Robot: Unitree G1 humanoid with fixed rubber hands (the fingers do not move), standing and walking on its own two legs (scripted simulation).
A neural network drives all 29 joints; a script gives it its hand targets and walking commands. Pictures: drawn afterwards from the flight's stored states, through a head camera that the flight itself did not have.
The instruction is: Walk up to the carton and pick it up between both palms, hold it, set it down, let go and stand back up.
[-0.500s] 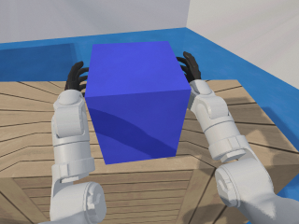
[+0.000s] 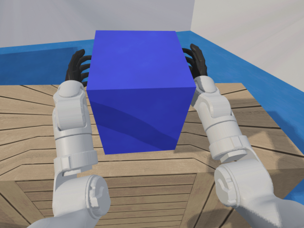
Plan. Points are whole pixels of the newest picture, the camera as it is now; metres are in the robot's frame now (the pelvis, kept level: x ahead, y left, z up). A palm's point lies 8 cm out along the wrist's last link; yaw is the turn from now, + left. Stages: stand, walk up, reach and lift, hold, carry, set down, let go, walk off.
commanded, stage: set down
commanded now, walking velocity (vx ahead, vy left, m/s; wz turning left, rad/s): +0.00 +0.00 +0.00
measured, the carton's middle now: (138, 95) +0.39 +0.01 +0.20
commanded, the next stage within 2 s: none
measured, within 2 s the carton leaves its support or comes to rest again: neither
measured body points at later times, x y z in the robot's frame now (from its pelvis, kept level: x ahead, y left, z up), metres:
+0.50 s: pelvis +0.01 +0.00 +0.00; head -0.01 +0.04 +0.45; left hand +0.40 +0.16 +0.17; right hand +0.40 -0.13 +0.18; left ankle +0.05 +0.13 -0.75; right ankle -0.02 -0.11 -0.75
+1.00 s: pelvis +0.01 +0.00 +0.00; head +0.00 +0.04 +0.45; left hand +0.42 +0.17 +0.14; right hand +0.42 -0.12 +0.16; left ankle +0.05 +0.13 -0.75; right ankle -0.02 -0.11 -0.75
